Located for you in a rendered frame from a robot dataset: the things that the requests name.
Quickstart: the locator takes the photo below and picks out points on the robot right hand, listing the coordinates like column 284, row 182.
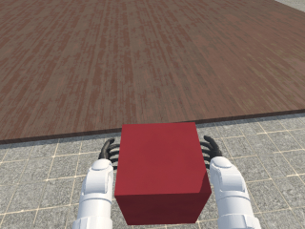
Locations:
column 213, row 152

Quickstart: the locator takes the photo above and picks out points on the robot left hand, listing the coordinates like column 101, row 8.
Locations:
column 106, row 151

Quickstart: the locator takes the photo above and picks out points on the carton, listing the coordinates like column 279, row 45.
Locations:
column 161, row 175

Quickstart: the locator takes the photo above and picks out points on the robot right forearm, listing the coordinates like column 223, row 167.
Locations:
column 231, row 196

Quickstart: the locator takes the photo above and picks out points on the robot left forearm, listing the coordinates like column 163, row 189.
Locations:
column 95, row 203

